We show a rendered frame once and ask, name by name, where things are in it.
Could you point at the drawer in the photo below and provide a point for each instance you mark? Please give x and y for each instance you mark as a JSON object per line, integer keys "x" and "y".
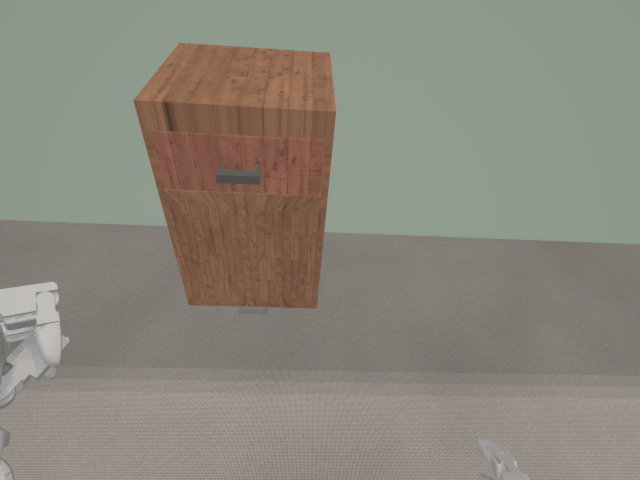
{"x": 189, "y": 161}

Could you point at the handle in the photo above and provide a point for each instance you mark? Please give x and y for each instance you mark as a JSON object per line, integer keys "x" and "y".
{"x": 238, "y": 176}

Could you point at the robot right hand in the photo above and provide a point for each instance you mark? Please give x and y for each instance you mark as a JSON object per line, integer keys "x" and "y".
{"x": 502, "y": 462}

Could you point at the robot left hand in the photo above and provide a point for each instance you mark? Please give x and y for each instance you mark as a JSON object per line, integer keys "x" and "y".
{"x": 29, "y": 320}

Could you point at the cabinet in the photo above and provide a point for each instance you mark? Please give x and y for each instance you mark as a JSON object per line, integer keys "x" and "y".
{"x": 237, "y": 248}

